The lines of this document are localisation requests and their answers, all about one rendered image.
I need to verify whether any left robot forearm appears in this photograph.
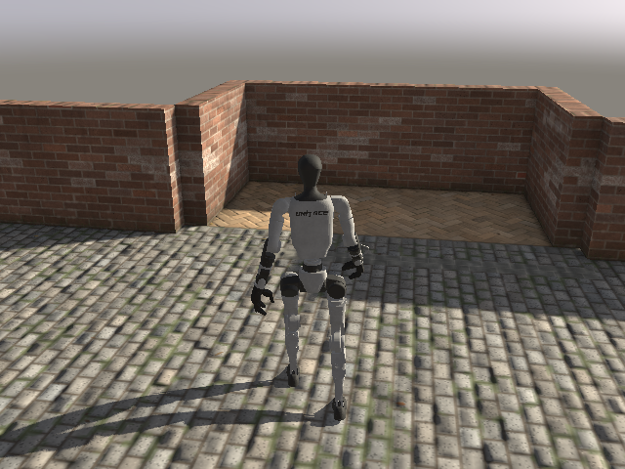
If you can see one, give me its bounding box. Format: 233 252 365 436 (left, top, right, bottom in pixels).
254 238 275 289

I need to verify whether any robot right shin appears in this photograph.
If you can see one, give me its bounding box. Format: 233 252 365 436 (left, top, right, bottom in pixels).
331 335 346 406

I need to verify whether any right robot hand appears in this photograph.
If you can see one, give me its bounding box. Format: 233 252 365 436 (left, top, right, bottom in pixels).
342 261 364 279

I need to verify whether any robot left upper arm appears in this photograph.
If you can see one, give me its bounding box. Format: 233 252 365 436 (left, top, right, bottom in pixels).
266 197 291 253

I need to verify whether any robot right upper arm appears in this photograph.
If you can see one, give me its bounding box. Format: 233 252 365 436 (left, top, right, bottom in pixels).
331 195 357 247

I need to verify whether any left robot hand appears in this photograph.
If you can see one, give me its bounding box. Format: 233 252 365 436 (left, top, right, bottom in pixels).
251 285 274 316

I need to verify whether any right robot forearm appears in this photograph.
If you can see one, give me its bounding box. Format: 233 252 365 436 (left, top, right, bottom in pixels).
347 232 363 266

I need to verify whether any robot left thigh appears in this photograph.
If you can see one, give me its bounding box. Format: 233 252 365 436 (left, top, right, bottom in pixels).
280 272 301 331

